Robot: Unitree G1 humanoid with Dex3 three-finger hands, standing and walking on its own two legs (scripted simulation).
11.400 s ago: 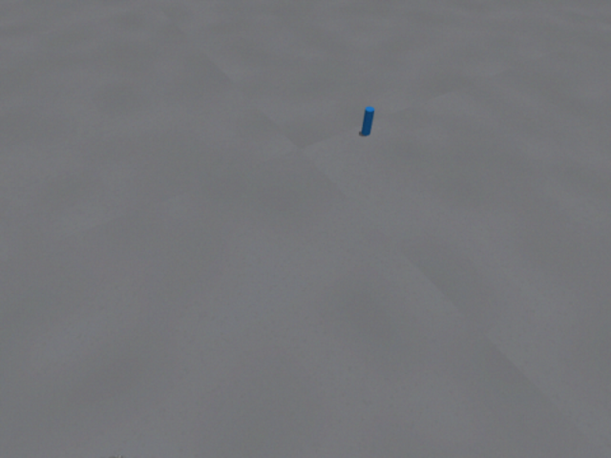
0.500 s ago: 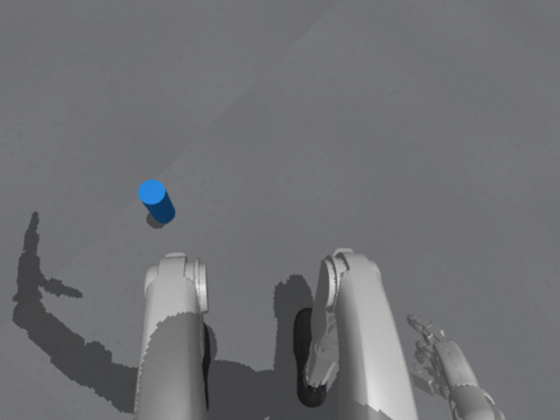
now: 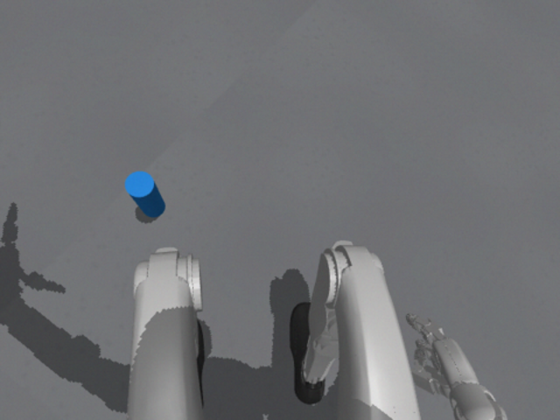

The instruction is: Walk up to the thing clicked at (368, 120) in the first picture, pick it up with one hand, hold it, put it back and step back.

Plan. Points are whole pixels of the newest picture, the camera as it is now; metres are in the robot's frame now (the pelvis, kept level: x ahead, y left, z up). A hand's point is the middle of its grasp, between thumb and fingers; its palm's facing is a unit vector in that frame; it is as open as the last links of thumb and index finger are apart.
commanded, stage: approach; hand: left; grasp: from the side
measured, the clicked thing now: (147, 196) +0.46 +0.23 -0.30
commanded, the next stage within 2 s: close in in 0.58 s
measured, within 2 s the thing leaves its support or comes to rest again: neither
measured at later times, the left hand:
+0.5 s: hand (35, 198) +0.40 +0.35 -0.14, palm faces +0.09 -1.00 +0.02, open 17.5 cm
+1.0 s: hand (127, 209) +0.42 +0.25 -0.25, palm faces +0.08 -1.00 +0.03, open 17.6 cm
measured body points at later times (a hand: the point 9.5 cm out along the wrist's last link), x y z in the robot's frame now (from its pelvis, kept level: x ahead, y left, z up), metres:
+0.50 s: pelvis +0.00 +0.00 -0.06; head +0.22 +0.12 +0.31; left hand +0.39 +0.41 -0.14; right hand +0.16 -0.27 -0.12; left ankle +0.09 +0.12 -0.34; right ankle +0.11 -0.13 -0.34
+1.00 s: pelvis -0.02 +0.02 -0.09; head +0.22 +0.16 +0.26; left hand +0.41 +0.30 -0.25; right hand +0.13 -0.26 -0.13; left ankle +0.08 +0.12 -0.34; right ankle +0.11 -0.13 -0.34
